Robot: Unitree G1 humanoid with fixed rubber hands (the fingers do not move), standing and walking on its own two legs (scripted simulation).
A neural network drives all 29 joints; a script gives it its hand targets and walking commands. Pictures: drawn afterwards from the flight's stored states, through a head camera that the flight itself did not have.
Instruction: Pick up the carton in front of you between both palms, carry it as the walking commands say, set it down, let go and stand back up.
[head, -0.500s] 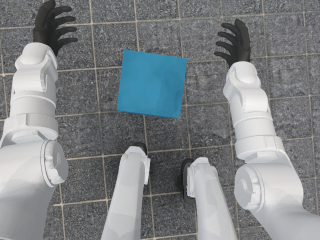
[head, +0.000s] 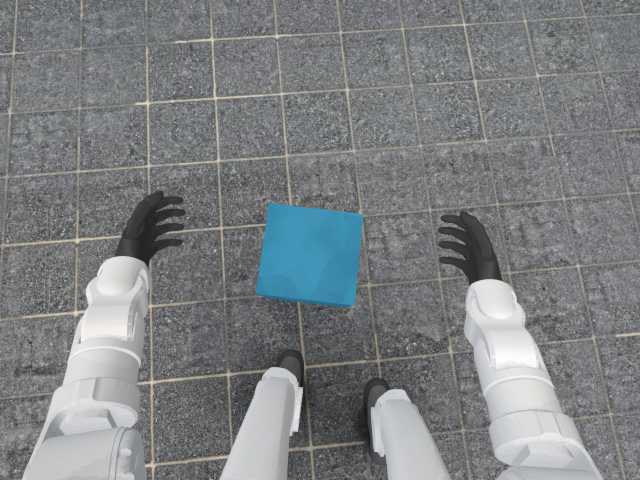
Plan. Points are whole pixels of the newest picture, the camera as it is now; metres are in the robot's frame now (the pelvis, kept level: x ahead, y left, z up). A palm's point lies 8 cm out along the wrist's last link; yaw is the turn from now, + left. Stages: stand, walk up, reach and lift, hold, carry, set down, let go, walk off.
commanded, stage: let go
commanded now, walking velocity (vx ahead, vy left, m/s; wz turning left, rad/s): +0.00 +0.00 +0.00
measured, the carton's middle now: (310, 260) +0.43 +0.06 -0.58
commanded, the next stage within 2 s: stand in 0.92 s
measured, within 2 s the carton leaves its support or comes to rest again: neither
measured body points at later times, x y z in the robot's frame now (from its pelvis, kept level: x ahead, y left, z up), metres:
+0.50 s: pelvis +0.05 -0.04 +0.07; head +0.11 -0.04 +0.52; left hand +0.23 +0.20 -0.01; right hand +0.24 -0.27 -0.01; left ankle +0.06 +0.09 -0.67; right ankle +0.01 -0.16 -0.67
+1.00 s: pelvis +0.06 -0.04 +0.07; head +0.07 -0.03 +0.52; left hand +0.22 +0.22 -0.01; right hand +0.23 -0.28 -0.02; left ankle +0.06 +0.09 -0.67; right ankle +0.01 -0.16 -0.67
